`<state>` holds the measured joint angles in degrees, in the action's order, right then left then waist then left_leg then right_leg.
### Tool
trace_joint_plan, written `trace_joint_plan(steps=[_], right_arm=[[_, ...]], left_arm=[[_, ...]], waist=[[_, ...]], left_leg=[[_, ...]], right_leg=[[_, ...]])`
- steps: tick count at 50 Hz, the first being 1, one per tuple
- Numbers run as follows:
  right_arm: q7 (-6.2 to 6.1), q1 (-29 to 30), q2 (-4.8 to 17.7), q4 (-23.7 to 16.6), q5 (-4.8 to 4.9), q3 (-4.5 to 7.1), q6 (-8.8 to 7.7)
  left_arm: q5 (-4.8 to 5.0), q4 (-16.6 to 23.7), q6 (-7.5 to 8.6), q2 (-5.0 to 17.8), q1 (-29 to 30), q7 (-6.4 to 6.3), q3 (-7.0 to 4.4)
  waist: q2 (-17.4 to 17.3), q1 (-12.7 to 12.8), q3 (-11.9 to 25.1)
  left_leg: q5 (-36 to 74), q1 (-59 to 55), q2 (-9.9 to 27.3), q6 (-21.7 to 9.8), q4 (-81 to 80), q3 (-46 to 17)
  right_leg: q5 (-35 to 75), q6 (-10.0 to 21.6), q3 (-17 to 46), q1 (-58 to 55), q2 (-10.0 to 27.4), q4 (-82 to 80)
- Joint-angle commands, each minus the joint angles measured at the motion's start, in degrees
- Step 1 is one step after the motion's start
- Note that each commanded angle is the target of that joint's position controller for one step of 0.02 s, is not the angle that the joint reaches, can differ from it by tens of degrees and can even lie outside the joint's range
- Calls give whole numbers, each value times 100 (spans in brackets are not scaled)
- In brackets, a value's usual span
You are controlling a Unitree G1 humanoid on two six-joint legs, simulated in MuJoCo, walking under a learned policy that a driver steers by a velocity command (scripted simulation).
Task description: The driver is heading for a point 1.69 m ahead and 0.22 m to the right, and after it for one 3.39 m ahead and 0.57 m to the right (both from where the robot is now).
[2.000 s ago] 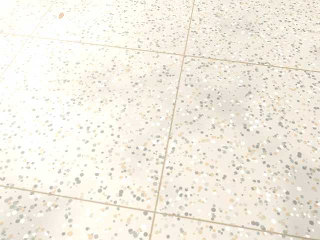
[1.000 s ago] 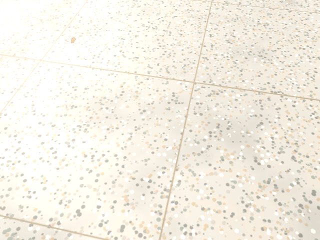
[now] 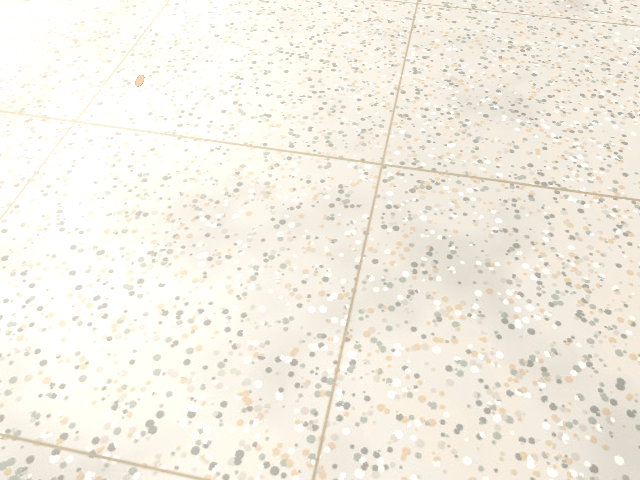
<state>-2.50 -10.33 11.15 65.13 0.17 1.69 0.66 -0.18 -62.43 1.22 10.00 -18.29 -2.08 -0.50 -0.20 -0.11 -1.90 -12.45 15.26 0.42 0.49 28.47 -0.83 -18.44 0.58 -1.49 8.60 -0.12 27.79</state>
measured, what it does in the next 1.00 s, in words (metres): walks ahead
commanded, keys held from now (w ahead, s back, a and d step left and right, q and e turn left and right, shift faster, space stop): no key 0.36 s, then w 0.64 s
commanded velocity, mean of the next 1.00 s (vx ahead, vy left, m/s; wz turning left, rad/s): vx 0.21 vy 0.00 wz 0.00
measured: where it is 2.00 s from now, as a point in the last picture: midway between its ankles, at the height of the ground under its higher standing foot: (331, 337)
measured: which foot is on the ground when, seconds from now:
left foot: down 0.00-1.00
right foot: down 0.00-0.64, up 0.66-1.00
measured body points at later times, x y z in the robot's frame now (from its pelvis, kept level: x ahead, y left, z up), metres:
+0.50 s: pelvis +0.02 +0.00 +0.00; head +0.02 +0.00 +0.45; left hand -0.02 +0.24 -0.16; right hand +0.03 -0.24 -0.16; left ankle +0.02 +0.12 -0.72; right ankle -0.04 -0.11 -0.74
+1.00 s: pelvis +0.21 +0.04 +0.00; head +0.23 +0.05 +0.45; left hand +0.41 +0.27 -0.11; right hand +0.11 -0.19 -0.14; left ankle +0.07 +0.13 -0.74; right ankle +0.40 -0.12 -0.69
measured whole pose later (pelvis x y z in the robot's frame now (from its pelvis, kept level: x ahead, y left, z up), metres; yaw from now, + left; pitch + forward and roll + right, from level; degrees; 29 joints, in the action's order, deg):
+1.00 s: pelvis +0.21 +0.04 +0.00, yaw -1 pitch +2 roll +1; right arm -0.9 -27.3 9.9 62.5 0.1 1.0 -5.1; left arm 1.6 -50.2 5.0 13.5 -2.3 1.4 -2.9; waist 2.2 -4.7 -0.1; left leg -17.6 -6.3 -2.4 -2.2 9.1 3.4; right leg 1.3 1.8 -1.3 39.6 5.7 38.9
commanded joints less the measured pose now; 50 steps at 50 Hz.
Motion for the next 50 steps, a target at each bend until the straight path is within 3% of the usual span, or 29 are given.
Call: trace_joint_plan(steps=[1, 18, 19, 20, 22, 23, 24, 26, 28, 29, 31, 32, 33, 34, 35, 36, 37, 39, 42, 46, 50], right_arm=[[-19, -156, 548, -125, 1, 74, -32], [-39, -317, 498, -124, 9, 65, -32], [-39, -420, 431, -69, 7, 49, -28], [-42, -442, 446, -56, 36, 64, -24], [-27, -246, 474, -182, 61, 93, -94], [13, -16, 370, -321, 74, 72, -193], [68, 152, 280, -439, 96, 46, -303], [165, 326, 372, -599, 158, 77, -475], [232, 258, 427, -659, 214, 102, -604], [255, 47, 400, -574, 218, 124, -642], [269, -1056, 447, -86, 179, 251, -618], [257, -1782, 643, 76, 161, 352, -599], [213, -2567, 1301, 124, 147, 502, -606], [280, -2664, 1241, 116, 31, 405, -701], [282, -1989, 969, -57, 36, 289, -779], [315, -1493, 700, -238, 48, 200, -810], [359, -1150, 664, -357, 27, 148, -804], [369, -1127, 448, -395, -12, 52, -739], [255, -1578, 620, -319, -34, 49, -675], [137, -1646, 825, -458, -45, 69, -619], [113, -1999, 885, -394, 52, 122, -602]], left_arm=[[3, 72, 25, 502, -464, -13, -81], [11, 96, 29, 436, -616, -10, -89], [15, 34, 20, 401, -736, -16, -87], [53, 23, 1, 502, -780, -31, -128], [126, 125, 5, 815, -823, -63, -235], [162, 130, 53, 1008, -992, -60, -303], [181, 160, 115, 1194, -968, -57, -382], [112, 254, 250, 1059, -844, -27, -379], [185, 364, 293, 1013, -630, 23, -385], [222, 408, 276, 1045, -475, 43, -391], [215, 474, 231, 1082, -378, 77, -386], [195, 571, 271, 973, -141, 90, -342], [149, 794, 349, 554, -18, 90, -237], [221, 923, 458, 367, 15, 90, -203], [342, 963, 531, 545, 77, 131, -243], [346, 972, 577, 662, 176, 179, -258], [281, 949, 603, 711, 223, 176, -301], [189, 922, 548, 856, 258, 206, -405], [151, 1046, 426, 610, 608, 257, -370], [150, 1522, 441, 448, 1831, 296, -252], [201, 1775, 473, 527, 2482, 417, -210]], waist=[[34, 0, -85], [39, -1, -121], [77, 4, 13], [180, 23, -82], [561, 145, -542], [885, 254, -734], [1086, 287, -973], [929, 244, -1137], [729, 108, -940], [661, -46, -784], [527, -453, -315], [97, -803, -88], [-1546, -969, 268], [-1724, -839, 471], [-948, -493, -51], [-550, -337, -290], [-292, -186, -384], [-377, -70, -378], [-340, -107, -392], [-315, -324, -594], [-381, -417, -752]], left_leg=[[834, -496, 131, -212, -320, -121], [885, -496, 133, -184, -302, -107], [322, -544, 45, -187, -265, -5], [-603, -387, -128, -206, -65, 175], [-1881, 507, -314, -269, 576, 412], [-1616, 1009, -299, -280, 1153, 531], [-1255, 1338, -56, -352, 1703, 390], [-1595, 2112, 318, -505, 2232, 70], [-1597, 1836, 406, -600, 1401, 105], [-1197, 1041, 237, -586, 722, 374], [-94, -1055, -335, -400, 157, 839], [-252, -1855, 34, -531, -146, 180], [-951, -2641, 1484, -1165, -1233, -2260], [-1474, -2646, 2251, -1772, -1964, -4263], [-1763, -2308, 2322, -1706, -1882, -3871], [-1586, -1981, 2021, -1462, -1874, -3017], [-1042, -1692, 1759, -1274, -1960, -2349], [260, -1373, 1284, -999, -2025, -1279], [1491, -1345, 1147, -1075, -2095, -710], [1581, -1055, 1024, -1068, -2333, -319], [1580, -1471, 1235, -1068, -2348, -183]], right_leg=[[670, 87, 175, 685, 186, -643], [762, 106, 188, 672, 181, -654], [172, 138, 164, 613, 146, -715], [-787, 253, 240, 685, 147, -786], [-2660, 681, 1018, 811, 646, -1222], [-3163, 983, 1786, 660, 1212, -1636], [-3185, 1298, 2516, 689, 1783, -1928], [-2311, 1445, 2806, 258, 2106, -1967], [-1452, 1152, 2167, -20, 1822, -1735], [-1135, 976, 1659, 267, 1518, -1549], [-358, 767, 950, 1227, 955, -790], [489, 546, 498, 1736, 625, 392], [17, 113, -298, 2816, -44, 2674], [-1225, 154, 436, 3513, -285, 4106], [-906, 335, 761, 4086, 147, 4775], [-274, 477, 725, 4158, 428, 4807], [249, 520, 630, 4052, 624, 4511], [755, 459, 455, 3568, 813, 3909], [1116, 212, 184, 3651, 808, 3363], [1943, 56, -44, 3401, 605, 1569], [2179, 184, -119, 3141, 416, 654]])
